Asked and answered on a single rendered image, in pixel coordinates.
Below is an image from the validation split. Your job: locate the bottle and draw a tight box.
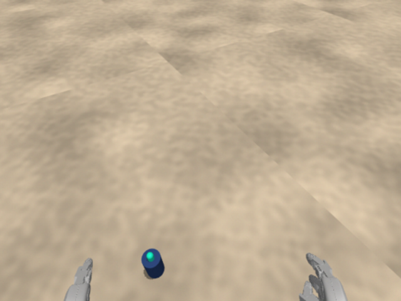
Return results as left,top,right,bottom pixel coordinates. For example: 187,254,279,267
142,248,164,278

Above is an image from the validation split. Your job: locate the right robot hand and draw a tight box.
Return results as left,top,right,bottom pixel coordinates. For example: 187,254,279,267
299,253,348,301

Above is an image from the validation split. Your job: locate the left robot hand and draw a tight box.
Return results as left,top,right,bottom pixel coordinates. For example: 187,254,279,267
64,258,93,301

